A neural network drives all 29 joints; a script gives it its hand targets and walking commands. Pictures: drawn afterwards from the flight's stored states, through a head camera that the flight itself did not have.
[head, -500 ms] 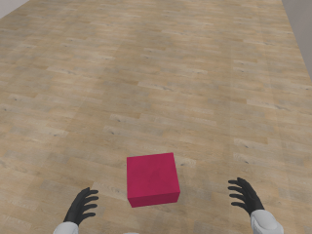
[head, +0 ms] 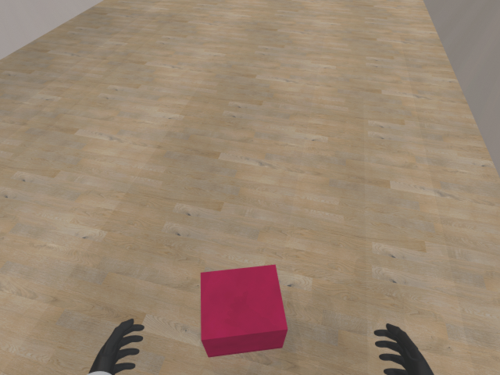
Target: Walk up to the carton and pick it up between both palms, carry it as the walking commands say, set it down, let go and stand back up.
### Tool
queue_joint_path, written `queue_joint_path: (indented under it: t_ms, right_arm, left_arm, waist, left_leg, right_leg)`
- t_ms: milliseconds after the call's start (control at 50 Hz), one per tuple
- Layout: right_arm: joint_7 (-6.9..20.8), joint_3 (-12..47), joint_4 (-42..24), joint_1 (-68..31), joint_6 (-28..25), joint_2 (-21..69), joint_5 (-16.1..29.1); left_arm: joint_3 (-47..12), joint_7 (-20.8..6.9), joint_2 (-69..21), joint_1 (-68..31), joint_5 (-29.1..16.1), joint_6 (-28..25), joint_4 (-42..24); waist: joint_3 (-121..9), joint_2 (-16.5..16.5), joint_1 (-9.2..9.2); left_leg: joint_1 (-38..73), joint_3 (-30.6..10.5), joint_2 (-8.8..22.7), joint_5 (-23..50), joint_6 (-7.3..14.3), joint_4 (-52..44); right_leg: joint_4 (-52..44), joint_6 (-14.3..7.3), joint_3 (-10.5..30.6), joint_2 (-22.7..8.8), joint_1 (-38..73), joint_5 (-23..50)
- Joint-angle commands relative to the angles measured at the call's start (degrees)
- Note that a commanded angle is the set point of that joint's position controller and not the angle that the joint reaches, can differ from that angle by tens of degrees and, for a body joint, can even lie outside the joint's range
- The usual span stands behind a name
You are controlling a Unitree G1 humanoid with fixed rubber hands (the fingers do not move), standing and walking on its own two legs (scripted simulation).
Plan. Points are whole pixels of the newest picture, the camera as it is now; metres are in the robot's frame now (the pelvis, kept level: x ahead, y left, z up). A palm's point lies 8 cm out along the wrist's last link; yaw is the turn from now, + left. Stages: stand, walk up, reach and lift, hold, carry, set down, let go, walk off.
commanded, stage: stand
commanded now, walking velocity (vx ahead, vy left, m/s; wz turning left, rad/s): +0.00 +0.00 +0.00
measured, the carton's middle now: (242, 310) +0.44 +0.05 -0.66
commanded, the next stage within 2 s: none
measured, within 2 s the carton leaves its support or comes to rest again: neither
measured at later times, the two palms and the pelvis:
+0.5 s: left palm out of the picture +0.09 +0.26 -0.13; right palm out of the picture +0.11 -0.26 -0.12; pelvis +0.05 +0.00 -0.01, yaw +2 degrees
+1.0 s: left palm out of the picture -0.03 +0.24 -0.15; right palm out of the picture +0.02 -0.22 -0.14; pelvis +0.04 +0.01 +0.00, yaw +3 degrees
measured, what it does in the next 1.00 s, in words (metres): stands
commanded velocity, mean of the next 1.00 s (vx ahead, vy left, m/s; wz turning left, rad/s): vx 0.00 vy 0.00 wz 0.00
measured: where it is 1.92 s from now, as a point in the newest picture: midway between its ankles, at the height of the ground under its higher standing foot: outside the picture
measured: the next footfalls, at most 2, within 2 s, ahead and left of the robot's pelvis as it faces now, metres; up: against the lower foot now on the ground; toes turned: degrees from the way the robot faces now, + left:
none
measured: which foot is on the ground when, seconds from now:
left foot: down 0.00-1.00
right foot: down 0.00-1.00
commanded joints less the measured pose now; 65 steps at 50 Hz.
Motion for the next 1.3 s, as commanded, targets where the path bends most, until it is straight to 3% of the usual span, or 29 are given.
queue_joint_path:
  t_ms: [0,80,140,260,380,820,1280]
  right_arm:
    - [-1.01,-2.30,1.53,0.53,-4.22,-8.09,0.02]
    - [-0.29,-1.66,5.67,1.19,-6.52,-7.61,0.82]
    - [-0.66,-1.49,8.10,3.74,-6.28,-8.49,1.03]
    - [-1.52,-0.79,11.35,6.57,-4.91,-8.92,1.53]
    - [-2.07,-0.31,14.13,7.51,-3.82,-8.72,1.82]
    - [-2.87,2.10,26.64,9.01,-1.50,-4.72,2.15]
    - [-3.12,3.11,34.36,9.16,-1.07,-0.54,2.48]
  left_arm:
    - [2.35,1.28,7.61,2.42,0.72,-6.79,2.30]
    - [1.90,1.04,7.22,2.32,-0.40,-8.85,6.02]
    - [1.62,1.36,7.88,4.19,-0.95,-8.59,8.39]
    - [0.72,1.98,8.20,7.16,-1.63,-7.31,11.91]
    - [0.01,2.46,7.93,8.77,-1.99,-6.23,15.26]
    - [-2.63,3.27,3.45,13.43,-1.93,-4.27,29.89]
    - [-4.00,3.67,-1.22,16.27,-1.87,-4.43,37.73]
  waist:
    - [2.35,1.38,0.58]
    - [-6.55,1.66,0.55]
    - [-7.24,2.06,0.49]
    - [-6.03,1.02,0.37]
    - [-4.47,0.60,0.45]
    - [1.56,2.07,0.26]
    - [4.83,1.84,0.10]
  left_leg:
    - [-5.79,-8.86,7.06,-5.28,-2.41,-7.67]
    - [0.55,-9.51,7.30,12.04,0.11,-2.12]
    - [0.68,-9.01,7.24,18.89,0.75,0.49]
    - [-0.39,-7.73,6.61,20.59,1.37,3.08]
    - [-0.91,-7.11,6.28,21.15,2.03,4.70]
    - [0.82,-9.32,5.91,17.99,3.04,1.31]
    - [-0.44,-10.13,5.35,12.49,2.77,-1.18]
  right_leg:
    - [-7.00,0.33,6.30,-6.20,-8.11,-4.73]
    - [-5.05,0.46,6.00,-5.99,-6.13,9.89]
    - [-3.65,1.00,5.06,-5.83,-5.26,18.04]
    - [-2.08,0.71,3.50,-5.97,-4.36,27.83]
    - [-1.48,0.20,2.03,-5.90,-3.64,32.26]
    - [-5.77,-0.89,0.15,-4.86,-3.30,15.54]
    - [-7.35,-1.45,-0.05,-5.12,-3.67,11.73]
